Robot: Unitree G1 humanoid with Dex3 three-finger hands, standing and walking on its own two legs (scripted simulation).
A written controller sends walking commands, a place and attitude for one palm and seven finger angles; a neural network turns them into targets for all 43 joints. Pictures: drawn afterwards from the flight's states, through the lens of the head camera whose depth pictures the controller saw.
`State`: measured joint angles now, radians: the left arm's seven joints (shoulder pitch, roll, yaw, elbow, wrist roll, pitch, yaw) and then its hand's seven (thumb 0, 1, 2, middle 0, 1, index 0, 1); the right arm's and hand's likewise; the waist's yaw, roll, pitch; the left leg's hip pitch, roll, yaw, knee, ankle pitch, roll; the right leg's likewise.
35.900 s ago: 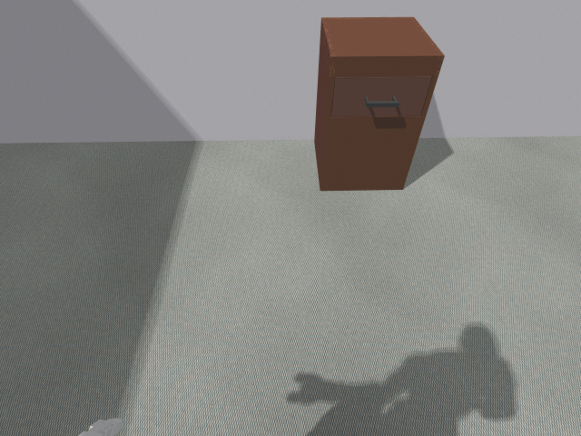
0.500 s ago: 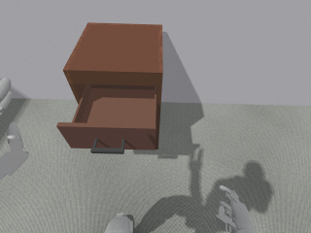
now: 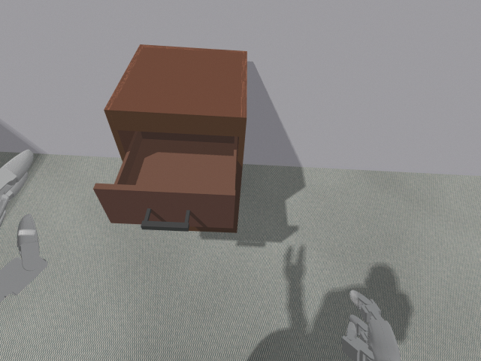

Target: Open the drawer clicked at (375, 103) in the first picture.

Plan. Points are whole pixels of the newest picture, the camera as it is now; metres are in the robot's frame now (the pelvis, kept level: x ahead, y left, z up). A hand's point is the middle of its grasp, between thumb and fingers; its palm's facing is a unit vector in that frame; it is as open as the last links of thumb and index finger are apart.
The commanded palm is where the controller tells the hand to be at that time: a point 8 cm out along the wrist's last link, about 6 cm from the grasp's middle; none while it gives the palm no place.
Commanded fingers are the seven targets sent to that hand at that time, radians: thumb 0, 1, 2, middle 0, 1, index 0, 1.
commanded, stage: stop stepping back and stand still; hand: left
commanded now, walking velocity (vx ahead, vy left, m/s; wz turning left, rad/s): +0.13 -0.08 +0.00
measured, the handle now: (166, 219) +0.52 +0.21 -0.25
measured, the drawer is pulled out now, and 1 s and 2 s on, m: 0.24 0.24 0.24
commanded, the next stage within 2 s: let the arm hang, fingers relaxed in 0.74 s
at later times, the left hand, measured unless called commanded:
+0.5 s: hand (81, 251) +0.21 +0.20 +0.17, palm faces +0.25 -0.83 -0.49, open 7.4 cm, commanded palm +0.15 +0.25 +0.18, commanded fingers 0.00 0.90 0.90 -0.20 -0.30 -0.20 -0.30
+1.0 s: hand (113, 320) +0.20 +0.22 -0.07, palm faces +0.07 -0.91 -0.40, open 7.4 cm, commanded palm none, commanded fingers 0.00 0.90 0.90 -0.20 -0.30 -0.20 -0.30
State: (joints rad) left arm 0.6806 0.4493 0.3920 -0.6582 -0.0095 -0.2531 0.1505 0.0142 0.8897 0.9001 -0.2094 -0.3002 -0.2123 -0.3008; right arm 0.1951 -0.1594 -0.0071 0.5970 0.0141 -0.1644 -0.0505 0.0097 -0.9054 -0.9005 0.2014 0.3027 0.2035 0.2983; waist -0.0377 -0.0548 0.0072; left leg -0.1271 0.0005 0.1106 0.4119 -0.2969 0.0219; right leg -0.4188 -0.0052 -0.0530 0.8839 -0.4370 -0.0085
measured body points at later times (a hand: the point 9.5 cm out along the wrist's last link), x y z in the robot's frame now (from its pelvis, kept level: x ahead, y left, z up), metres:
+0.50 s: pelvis +0.01 -0.03 +0.00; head +0.04 +0.00 +0.45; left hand +0.19 +0.24 +0.19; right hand +0.15 -0.29 -0.07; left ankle +0.00 +0.08 -0.74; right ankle +0.01 -0.11 -0.74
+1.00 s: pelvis +0.02 -0.01 -0.01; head +0.04 -0.02 +0.44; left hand +0.20 +0.27 -0.04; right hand +0.17 -0.25 -0.13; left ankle +0.00 +0.08 -0.74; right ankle +0.01 -0.11 -0.74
